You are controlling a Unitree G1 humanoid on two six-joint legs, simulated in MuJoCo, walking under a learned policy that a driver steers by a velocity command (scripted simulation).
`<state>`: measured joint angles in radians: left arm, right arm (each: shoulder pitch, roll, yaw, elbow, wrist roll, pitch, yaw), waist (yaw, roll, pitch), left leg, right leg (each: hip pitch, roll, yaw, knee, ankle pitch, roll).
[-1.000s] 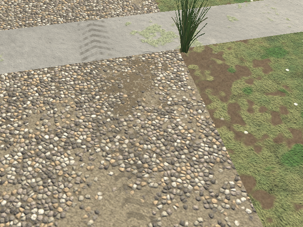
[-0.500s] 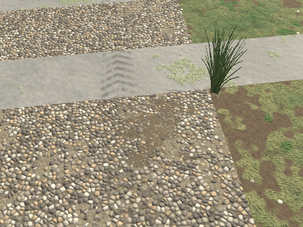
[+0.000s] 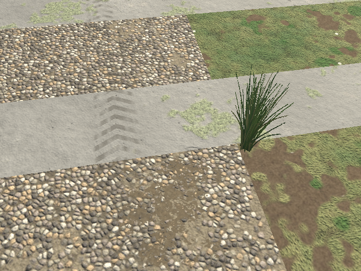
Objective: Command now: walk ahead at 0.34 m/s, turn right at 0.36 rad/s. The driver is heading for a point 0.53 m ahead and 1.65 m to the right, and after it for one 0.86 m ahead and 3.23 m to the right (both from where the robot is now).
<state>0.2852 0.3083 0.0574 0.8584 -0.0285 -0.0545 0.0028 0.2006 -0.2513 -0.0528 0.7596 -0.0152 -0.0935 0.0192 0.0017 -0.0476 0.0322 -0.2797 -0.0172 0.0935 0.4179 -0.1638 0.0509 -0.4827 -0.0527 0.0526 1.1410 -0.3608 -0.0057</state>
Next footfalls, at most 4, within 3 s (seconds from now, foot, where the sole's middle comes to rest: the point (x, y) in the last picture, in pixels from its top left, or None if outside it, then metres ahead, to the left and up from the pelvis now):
0.32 right None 0.24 -0.14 -0.78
0.74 left None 0.28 0.09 -0.78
1.16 right None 0.11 -0.12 -0.78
1.62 left None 0.29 0.01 -0.78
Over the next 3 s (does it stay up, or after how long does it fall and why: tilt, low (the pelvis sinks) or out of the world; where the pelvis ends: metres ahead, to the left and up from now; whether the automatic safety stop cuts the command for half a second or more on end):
stays up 0.11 -0.03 0.01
